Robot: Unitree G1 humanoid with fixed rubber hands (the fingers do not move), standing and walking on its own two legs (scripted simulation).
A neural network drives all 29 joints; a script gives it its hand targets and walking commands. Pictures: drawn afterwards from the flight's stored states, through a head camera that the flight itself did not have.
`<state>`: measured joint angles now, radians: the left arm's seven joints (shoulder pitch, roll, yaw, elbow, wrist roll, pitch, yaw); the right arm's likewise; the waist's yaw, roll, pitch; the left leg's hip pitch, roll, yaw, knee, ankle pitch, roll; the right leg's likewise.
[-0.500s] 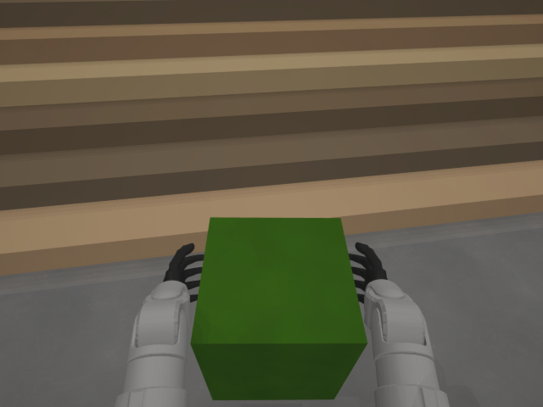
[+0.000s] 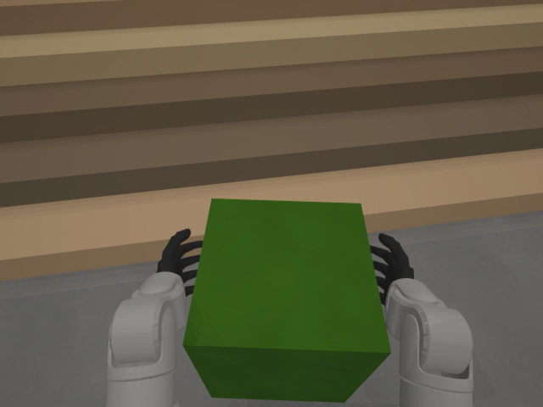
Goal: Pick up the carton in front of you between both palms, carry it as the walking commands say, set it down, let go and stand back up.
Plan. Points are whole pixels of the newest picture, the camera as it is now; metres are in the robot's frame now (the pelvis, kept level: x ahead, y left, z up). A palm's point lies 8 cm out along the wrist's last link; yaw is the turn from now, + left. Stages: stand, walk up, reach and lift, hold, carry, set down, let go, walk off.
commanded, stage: carry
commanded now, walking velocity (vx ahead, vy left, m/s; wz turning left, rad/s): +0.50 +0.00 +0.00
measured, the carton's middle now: (281, 306) +0.27 -0.01 +0.02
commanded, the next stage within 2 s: none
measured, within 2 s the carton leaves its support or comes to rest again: neither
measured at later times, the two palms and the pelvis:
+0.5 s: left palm (182, 130) +0.61 +0.17 +0.10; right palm (335, 135) +0.58 -0.13 +0.11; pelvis +0.31 +0.05 +0.01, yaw -5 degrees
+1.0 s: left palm (208, 29) +1.03 +0.15 +0.15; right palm (316, 26) +1.04 -0.15 +0.15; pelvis +0.63 -0.01 +0.00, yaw -1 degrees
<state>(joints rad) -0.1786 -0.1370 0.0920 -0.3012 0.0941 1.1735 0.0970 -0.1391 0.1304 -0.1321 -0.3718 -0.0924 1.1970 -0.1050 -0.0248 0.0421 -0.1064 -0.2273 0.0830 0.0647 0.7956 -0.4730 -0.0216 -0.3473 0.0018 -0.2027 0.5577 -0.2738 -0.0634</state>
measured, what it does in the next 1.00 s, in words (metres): walks ahead: left foot, then right foot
